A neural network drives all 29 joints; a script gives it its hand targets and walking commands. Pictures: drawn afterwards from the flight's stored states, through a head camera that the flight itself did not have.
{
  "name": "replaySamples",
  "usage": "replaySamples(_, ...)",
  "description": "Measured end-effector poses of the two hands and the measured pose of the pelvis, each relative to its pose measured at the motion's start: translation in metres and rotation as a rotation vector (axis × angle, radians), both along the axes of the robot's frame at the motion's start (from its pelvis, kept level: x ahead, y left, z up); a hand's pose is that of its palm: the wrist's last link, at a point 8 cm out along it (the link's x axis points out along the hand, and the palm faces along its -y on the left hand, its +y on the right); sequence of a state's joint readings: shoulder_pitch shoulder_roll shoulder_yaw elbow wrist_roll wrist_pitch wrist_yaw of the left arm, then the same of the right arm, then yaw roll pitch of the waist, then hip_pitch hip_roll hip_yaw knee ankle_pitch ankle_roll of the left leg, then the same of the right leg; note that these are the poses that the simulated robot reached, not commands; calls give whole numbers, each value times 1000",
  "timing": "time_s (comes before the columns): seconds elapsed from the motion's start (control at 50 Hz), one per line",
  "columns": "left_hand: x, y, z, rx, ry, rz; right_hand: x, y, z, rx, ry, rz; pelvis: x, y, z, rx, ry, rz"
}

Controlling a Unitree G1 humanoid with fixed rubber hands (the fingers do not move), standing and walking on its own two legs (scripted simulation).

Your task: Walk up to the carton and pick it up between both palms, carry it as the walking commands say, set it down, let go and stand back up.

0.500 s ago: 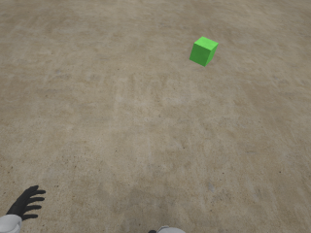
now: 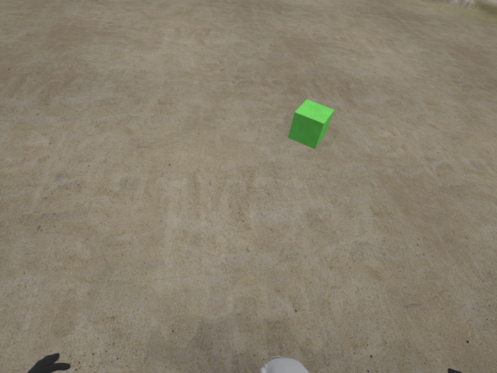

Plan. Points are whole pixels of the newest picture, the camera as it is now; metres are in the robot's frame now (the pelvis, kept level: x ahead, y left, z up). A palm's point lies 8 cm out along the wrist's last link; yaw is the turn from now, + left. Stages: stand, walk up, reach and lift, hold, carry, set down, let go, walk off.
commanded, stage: walk up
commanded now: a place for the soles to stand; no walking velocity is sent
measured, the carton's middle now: (310, 123) +1.80 -0.65 -0.67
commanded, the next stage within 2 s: none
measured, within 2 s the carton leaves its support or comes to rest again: neither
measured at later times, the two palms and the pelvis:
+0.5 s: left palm (115, 263) +0.36 +0.23 -0.09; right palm (410, 244) +0.41 -0.43 -0.08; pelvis +0.30 -0.10 +0.00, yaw -3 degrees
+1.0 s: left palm (170, 143) +0.73 +0.16 -0.07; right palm (428, 191) +0.55 -0.52 -0.04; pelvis +0.57 -0.16 +0.01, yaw -4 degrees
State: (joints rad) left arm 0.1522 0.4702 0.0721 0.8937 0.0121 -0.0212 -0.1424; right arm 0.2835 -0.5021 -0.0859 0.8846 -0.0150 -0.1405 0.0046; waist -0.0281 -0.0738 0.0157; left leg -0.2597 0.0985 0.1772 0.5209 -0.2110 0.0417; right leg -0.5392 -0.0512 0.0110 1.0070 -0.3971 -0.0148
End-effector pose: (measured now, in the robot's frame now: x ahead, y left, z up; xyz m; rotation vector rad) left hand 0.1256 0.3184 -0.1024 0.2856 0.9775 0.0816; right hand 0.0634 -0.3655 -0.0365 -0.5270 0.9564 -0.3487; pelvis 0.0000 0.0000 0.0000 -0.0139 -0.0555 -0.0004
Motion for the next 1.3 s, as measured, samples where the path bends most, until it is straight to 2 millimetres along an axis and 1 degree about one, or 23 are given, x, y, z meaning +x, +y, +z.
replaySamples(0.06,50,-9,16,-13,-33,-16,10,-12,5,0,53,-24,34,-6,9,-19,11,-2)
replaySamples(0.12,94,-14,29,4,-38,-19,33,-27,4,7,80,-44,71,-17,12,-24,30,-1)
replaySamples(0.2,153,-23,36,57,-41,-12,78,-53,-9,28,95,-71,125,-40,7,-7,64,-3)
replaySamples(0.26,204,-39,33,101,-77,-6,117,-76,-30,45,120,-73,169,-64,-8,25,83,-6)
replaySamples(0.3,228,-53,29,122,-104,7,147,-87,-46,59,145,-69,192,-77,-16,14,89,-25)
replaySamples(0.34,237,-68,26,119,-83,19,184,-84,-51,91,142,-49,213,-85,-12,15,89,-40)
replaySamples(0.4,234,-84,22,109,17,49,247,-73,-50,141,100,5,245,-91,-2,15,80,-56)
replaySamples(0.46,230,-88,17,111,115,76,307,-64,-47,173,66,52,278,-95,4,11,78,-63)
replaySamples(0.52,235,-85,9,107,188,105,364,-60,-43,176,49,96,312,-98,2,-4,71,-59)
replaySamples(0.58,256,-80,-9,87,221,135,415,-59,-38,147,34,119,352,-100,-6,-13,65,-55)
replaySamples(0.62,283,-79,-27,75,215,133,442,-67,-38,95,6,118,380,-97,-19,-33,60,-58)
replaySamples(0.66,317,-86,-37,58,200,113,455,-75,-35,62,-12,81,400,-97,-24,-15,49,-47)
replaySamples(0.72,374,-105,-37,22,171,36,460,-86,-22,41,-29,9,428,-101,-17,10,21,-65)
replaySamples(0.82,461,-127,-15,-9,92,-30,462,-104,-2,39,-16,-74,480,-113,2,-1,4,-83)
replaySamples(0.9,528,-134,9,13,29,-45,467,-124,2,37,56,-94,518,-129,11,-17,15,-66)
replaySamples(0.96,576,-143,23,43,1,-62,476,-143,-2,43,106,-122,548,-146,13,-10,28,-64)
replaySamples(1.02,624,-160,32,71,-18,-79,493,-167,-12,53,138,-153,581,-166,9,6,44,-71)
replaySamples(1.08,674,-185,35,101,-52,-89,519,-194,-31,72,163,-170,618,-191,-2,28,61,-75)
replaySamples(1.12,706,-203,33,126,-95,-87,542,-212,-49,84,182,-165,641,-210,-14,38,68,-77)
replaySamples(1.14,717,-213,33,132,-112,-80,556,-218,-56,94,190,-160,649,-218,-17,34,67,-83)
replaySamples(1.18,728,-232,33,129,-112,-74,590,-220,-62,126,181,-137,665,-229,-13,40,61,-99)
replaySamples(1.24,726,-251,32,120,-40,-46,646,-217,-61,174,138,-82,690,-241,-2,40,50,-116)
replaySamples(1.3,720,-258,28,119,35,-12,692,-219,-58,202,120,-51,717,-252,4,31,46,-117)
